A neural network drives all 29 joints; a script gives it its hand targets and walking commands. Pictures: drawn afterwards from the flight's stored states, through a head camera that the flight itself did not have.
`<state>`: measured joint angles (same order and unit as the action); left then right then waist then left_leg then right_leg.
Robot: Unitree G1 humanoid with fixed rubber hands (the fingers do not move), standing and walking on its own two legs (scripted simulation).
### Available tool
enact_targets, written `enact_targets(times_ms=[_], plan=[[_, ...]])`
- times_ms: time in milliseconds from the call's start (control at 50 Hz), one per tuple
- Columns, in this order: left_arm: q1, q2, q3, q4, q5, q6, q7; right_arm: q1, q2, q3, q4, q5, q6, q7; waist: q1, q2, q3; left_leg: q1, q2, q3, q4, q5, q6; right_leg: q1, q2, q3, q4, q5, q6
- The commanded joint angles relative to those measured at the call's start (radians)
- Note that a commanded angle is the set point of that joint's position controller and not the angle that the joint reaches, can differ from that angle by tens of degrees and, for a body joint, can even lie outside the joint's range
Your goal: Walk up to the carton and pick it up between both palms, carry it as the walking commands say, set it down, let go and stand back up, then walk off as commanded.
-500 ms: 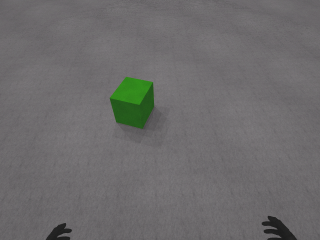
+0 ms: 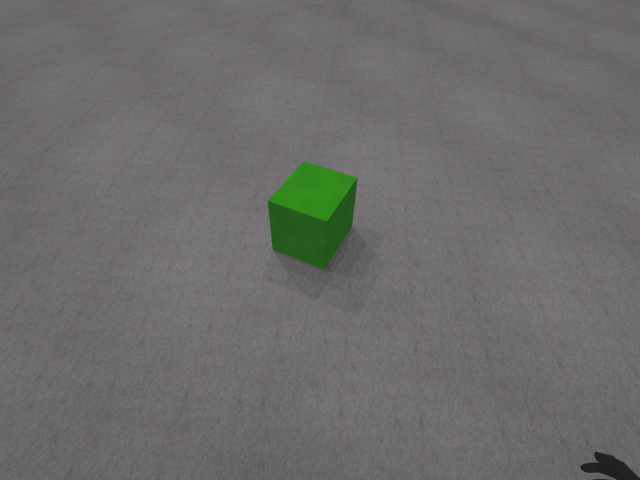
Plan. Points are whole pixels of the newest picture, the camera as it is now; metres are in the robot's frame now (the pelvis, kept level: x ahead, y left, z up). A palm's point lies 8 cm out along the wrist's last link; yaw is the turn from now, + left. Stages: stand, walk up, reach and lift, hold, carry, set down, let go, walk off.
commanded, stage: walk up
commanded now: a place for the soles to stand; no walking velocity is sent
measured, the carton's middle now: (313, 214) +1.24 +0.02 -0.62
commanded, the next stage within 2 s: none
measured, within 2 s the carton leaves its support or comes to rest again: neither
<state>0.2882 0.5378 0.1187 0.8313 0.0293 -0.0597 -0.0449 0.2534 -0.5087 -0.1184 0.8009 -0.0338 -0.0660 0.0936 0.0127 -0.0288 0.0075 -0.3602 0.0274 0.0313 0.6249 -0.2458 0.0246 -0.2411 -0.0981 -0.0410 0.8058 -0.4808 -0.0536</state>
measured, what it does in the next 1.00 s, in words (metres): walks ahead: right foot, then left foot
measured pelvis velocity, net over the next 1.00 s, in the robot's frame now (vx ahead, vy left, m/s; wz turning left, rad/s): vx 0.38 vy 0.02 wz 0.08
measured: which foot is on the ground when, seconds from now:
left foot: down 0.00-0.36, up 0.38-0.72, down 0.74-1.00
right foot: up 0.00-0.32, down 0.34-0.74, up 0.76-1.00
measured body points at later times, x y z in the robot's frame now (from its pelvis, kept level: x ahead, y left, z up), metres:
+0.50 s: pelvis +0.19 -0.02 +0.01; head +0.20 -0.04 +0.46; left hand +0.27 +0.33 -0.05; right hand +0.30 -0.35 -0.09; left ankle +0.18 +0.12 -0.66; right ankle +0.23 -0.13 -0.72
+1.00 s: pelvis +0.38 +0.02 +0.01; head +0.39 +0.04 +0.46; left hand +0.45 +0.36 -0.09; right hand +0.49 -0.32 -0.05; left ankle +0.38 +0.13 -0.72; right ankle +0.48 -0.12 -0.69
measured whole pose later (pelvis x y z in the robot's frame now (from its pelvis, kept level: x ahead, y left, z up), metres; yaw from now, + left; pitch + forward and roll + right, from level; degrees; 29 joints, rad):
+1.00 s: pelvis +0.38 +0.02 +0.01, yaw +4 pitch -1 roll +1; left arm 0.33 0.47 0.07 0.73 0.02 -0.06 -0.07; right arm 0.34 -0.49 -0.08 0.70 -0.01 -0.10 0.05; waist -0.03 -0.05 0.05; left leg -0.24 0.02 0.09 0.52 -0.26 0.04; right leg -0.51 -0.11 -0.03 0.81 -0.29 -0.01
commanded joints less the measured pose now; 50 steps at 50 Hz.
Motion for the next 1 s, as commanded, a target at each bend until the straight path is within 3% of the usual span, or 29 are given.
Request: enact_targets(times_ms=[0,20,40,80,140,240,280,300,320,340,360,380,400,440,480,560,620,660,700,720,740,760,780,820,840,860,900,980], plan=[[-0.134,0.128,0.0,-0.143,-0.012,-0.017,0.009,0.12,-0.277,-0.052,-0.054,0.03,-0.026,-0.034,-0.084,0.071,0.061,0.271,0.389,-0.762,-0.466,-0.674,0.248,-0.578,0.006,0.165,0.406,0.056,0.006],[-0.085,0.148,0.001,-0.106,-0.022,-0.018,0.002,0.079,-0.239,-0.039,-0.064,0.037,-0.029,-0.038,-0.039,0.045,0.077,0.221,0.324,-0.63,-0.436,-0.548,0.226,-0.516,-0.026,0.145,0.352,0.124,0.014],[-0.045,0.152,0.002,-0.09,-0.024,-0.019,-0.003,0.046,-0.221,-0.027,-0.081,0.034,-0.034,-0.043,-0.012,0.092,0.076,0.186,0.264,-0.511,-0.431,-0.452,0.194,-0.461,-0.042,0.129,0.283,0.15,0.023],[0.007,0.149,0.007,-0.056,-0.017,-0.015,-0.018,0.051,-0.202,-0.017,-0.089,0.022,-0.037,-0.045,-0.015,0.188,0.059,0.099,0.204,-0.33,-0.422,-0.291,0.179,-0.323,-0.02,0.063,0.151,0.141,0.047],[-0.07,0.116,0.013,-0.094,-0.011,-0.011,-0.037,0.107,-0.205,-0.016,-0.102,0.015,-0.044,-0.039,-0.043,0.178,0.088,0.087,0.211,-0.308,-0.43,-0.284,0.206,-0.306,-0.009,0.035,0.029,0.181,0.057],[-0.13,0.081,0.014,-0.123,-0.015,-0.022,-0.05,0.107,-0.205,-0.013,-0.137,0.018,-0.042,-0.038,-0.051,0.167,0.089,0.084,0.196,-0.243,-0.383,-0.222,0.177,-0.209,0.034,-0.011,-0.159,0.27,0.042],[-0.106,0.075,0.017,-0.12,-0.017,-0.028,-0.046,0.098,-0.204,-0.01,-0.142,0.019,-0.036,-0.038,-0.027,0.154,0.069,0.049,0.194,-0.216,-0.312,-0.135,0.157,-0.089,0.066,-0.038,-0.217,0.278,0.027],[-0.065,0.083,0.023,-0.111,-0.016,-0.034,-0.039,0.103,-0.183,-0.001,-0.141,0.019,-0.032,-0.039,-0.001,0.117,0.051,0.022,0.173,-0.188,-0.221,-0.071,0.137,0.002,0.092,-0.04,-0.254,0.263,0.019],[0.025,0.106,0.036,-0.092,-0.016,-0.041,-0.025,0.112,-0.154,0.013,-0.14,0.02,-0.03,-0.042,0.048,0.049,0.006,-0.043,0.131,-0.134,-0.047,0.054,0.108,0.168,0.103,-0.015,-0.303,0.21,-0.002],[0.16,0.173,0.057,-0.08,-0.006,-0.051,-0.007,0.104,-0.098,0.031,-0.156,0.03,-0.033,-0.046,0.118,-0.139,-0.071,-0.229,0.038,-0.044,0.298,0.047,0.055,0.37,-0.087,0.269,-0.407,0.005,-0.074],[0.213,0.278,0.074,-0.099,-0.016,-0.057,0.003,0.107,-0.081,0.042,-0.166,0.034,-0.034,-0.054,0.119,-0.242,-0.066,-0.44,-0.072,-0.052,0.487,-0.271,0.029,0.385,-0.355,0.706,-0.576,-0.183,-0.162],[0.161,0.238,0.065,-0.118,-0.026,-0.056,0.004,0.1,-0.158,0.024,-0.138,0.034,-0.026,-0.068,0.088,-0.048,-0.048,-0.424,-0.025,-0.191,0.585,-0.228,0.034,0.301,-0.362,0.68,-0.559,-0.192,-0.187],[0.115,0.195,0.054,-0.131,-0.027,-0.054,0.005,0.095,-0.168,0.021,-0.122,0.035,-0.025,-0.064,0.061,-0.009,-0.017,-0.4,0.001,-0.187,0.573,-0.156,0.031,0.241,-0.318,0.563,-0.544,-0.122,-0.194],[0.044,0.155,0.039,-0.15,-0.03,-0.056,0.009,0.116,-0.15,0.023,-0.096,0.033,-0.025,-0.051,0.015,-0.082,0.044,-0.343,0.06,-0.157,0.456,-0.086,-0.001,0.115,-0.233,0.355,-0.579,0.014,-0.171],[0.037,0.142,0.033,-0.16,-0.023,-0.063,0.006,0.125,-0.13,0.025,-0.074,0.028,-0.018,-0.03,0.006,-0.121,0.04,-0.253,0.064,-0.087,0.349,-0.065,-0.027,0.039,-0.181,0.208,-0.568,0.228,-0.17],[0.087,0.162,0.033,-0.174,-0.022,-0.063,-0.007,-0.001,-0.088,0.029,-0.123,0.014,-0.015,-0.008,0.033,-0.124,0.063,-0.178,0.065,0.005,0.136,0.026,-0.028,0.004,-0.152,0.113,-0.565,0.281,-0.164],[0.087,0.171,0.028,-0.188,-0.025,-0.055,-0.012,-0.054,-0.083,0.02,-0.139,0.024,-0.017,-0.001,0.029,-0.114,0.052,-0.056,0.034,0.04,0.012,0.113,-0.016,-0.031,-0.152,0.09,-0.549,0.251,-0.139],[0.076,0.181,0.023,-0.191,-0.023,-0.048,-0.011,-0.041,-0.087,0.011,-0.137,0.028,-0.019,-0.002,0.004,-0.1,0.047,0.05,0.004,0.06,-0.056,0.104,-0.001,-0.066,-0.158,0.082,-0.498,0.217,-0.126],[0.1,0.137,-0.001,-0.193,-0.023,-0.043,-0.007,0.043,-0.123,-0.008,-0.113,0.023,-0.028,-0.016,-0.042,-0.022,0.001,0.258,-0.034,0.058,-0.107,0.027,0.028,-0.14,-0.116,0.031,-0.301,0.282,-0.097],[0.121,0.09,-0.019,-0.201,-0.027,-0.04,-0.002,0.162,-0.164,-0.027,-0.088,0.01,-0.037,-0.029,-0.094,0.109,-0.078,0.439,0.05,-0.094,-0.17,-0.088,0.07,-0.231,-0.052,-0.03,-0.02,0.325,-0.071],[0.142,0.028,-0.03,-0.242,-0.036,-0.04,0.0,0.229,-0.263,-0.049,-0.115,0.004,-0.046,-0.048,-0.122,0.301,-0.147,0.589,0.362,-0.602,-0.303,-0.364,0.194,-0.497,0.065,-0.049,0.278,0.004,-0.001],[0.139,0.119,-0.012,-0.221,-0.022,-0.029,0.019,0.181,-0.284,-0.057,-0.127,0.043,-0.044,-0.051,-0.112,0.156,-0.113,0.479,0.433,-0.694,-0.345,-0.382,0.261,-0.533,0.047,0.081,0.381,-0.011,0.011],[0.135,0.14,-0.009,-0.198,-0.029,-0.026,0.02,0.148,-0.235,-0.041,-0.125,0.055,-0.041,-0.053,-0.079,0.08,-0.041,0.379,0.388,-0.588,-0.334,-0.281,0.259,-0.511,0.024,0.116,0.397,0.057,0.015],[0.169,0.129,-0.011,-0.168,-0.03,-0.024,0.014,0.08,-0.185,-0.021,-0.136,0.048,-0.041,-0.058,-0.031,0.134,0.012,0.242,0.28,-0.349,-0.337,-0.09,0.207,-0.433,-0.026,0.107,0.307,0.11,0.022],[0.19,0.124,-0.01,-0.148,-0.025,-0.022,0.005,0.062,-0.178,-0.017,-0.138,0.041,-0.042,-0.059,-0.024,0.172,0.015,0.183,0.244,-0.251,-0.336,-0.001,0.2,-0.374,-0.028,0.081,0.25,0.124,0.033],[0.186,0.115,-0.007,-0.14,-0.023,-0.019,-0.004,0.067,-0.179,-0.016,-0.139,0.033,-0.043,-0.058,-0.025,0.189,0.016,0.147,0.227,-0.206,-0.332,0.038,0.209,-0.337,-0.022,0.058,0.195,0.119,0.044],[0.124,0.094,-0.002,-0.152,-0.017,-0.015,-0.015,0.091,-0.187,-0.018,-0.142,0.026,-0.048,-0.054,-0.04,0.193,0.03,0.127,0.232,-0.192,-0.345,0.013,0.233,-0.324,-0.022,0.034,0.102,0.135,0.05],[0.036,0.071,0.005,-0.158,-0.01,-0.018,-0.034,0.083,-0.202,-0.018,-0.159,0.021,-0.049,-0.049,-0.037,0.177,0.056,0.058,0.214,-0.16,-0.355,-0.132,0.208,-0.241,-0.003,-0.002,-0.068,0.245,0.036]])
